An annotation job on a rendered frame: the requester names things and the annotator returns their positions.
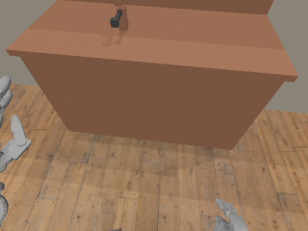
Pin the counter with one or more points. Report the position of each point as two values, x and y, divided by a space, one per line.
193 72

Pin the left robot hand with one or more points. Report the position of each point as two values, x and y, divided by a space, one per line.
14 148

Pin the tap lever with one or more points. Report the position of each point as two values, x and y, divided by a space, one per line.
115 20

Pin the right robot hand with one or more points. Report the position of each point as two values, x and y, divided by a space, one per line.
234 223

